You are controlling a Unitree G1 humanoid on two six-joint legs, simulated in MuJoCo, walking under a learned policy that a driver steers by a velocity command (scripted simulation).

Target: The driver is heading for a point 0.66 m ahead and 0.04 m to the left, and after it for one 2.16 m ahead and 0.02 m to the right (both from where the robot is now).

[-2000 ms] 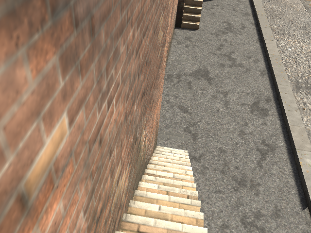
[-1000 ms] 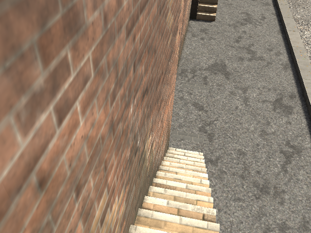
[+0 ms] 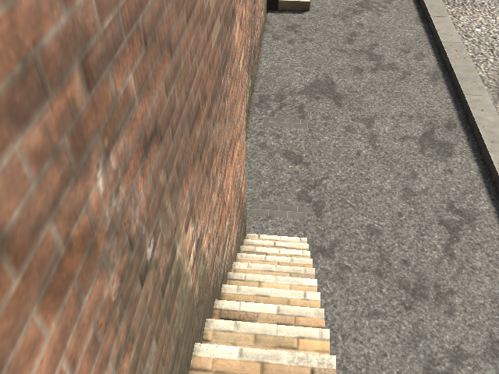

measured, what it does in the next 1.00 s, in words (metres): goes down: left foot 0.20 m lower, then right foot 0.20 m lower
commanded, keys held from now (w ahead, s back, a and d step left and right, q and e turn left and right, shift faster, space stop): w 0.94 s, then no key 0.06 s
